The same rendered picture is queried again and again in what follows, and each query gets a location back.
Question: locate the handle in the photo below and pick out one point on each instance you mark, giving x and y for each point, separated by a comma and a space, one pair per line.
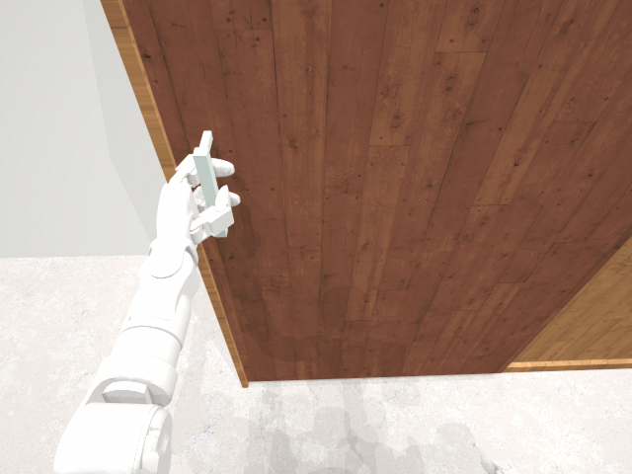
206, 173

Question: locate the robot right hand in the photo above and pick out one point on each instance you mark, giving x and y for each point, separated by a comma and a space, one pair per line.
494, 465

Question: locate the wardrobe door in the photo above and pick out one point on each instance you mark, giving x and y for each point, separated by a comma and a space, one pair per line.
424, 184
597, 321

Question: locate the left robot upper arm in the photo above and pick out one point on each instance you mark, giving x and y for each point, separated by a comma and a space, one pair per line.
118, 438

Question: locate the left robot forearm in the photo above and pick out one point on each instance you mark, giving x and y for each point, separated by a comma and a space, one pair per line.
142, 366

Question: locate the robot left hand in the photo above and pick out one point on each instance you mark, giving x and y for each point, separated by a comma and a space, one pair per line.
183, 212

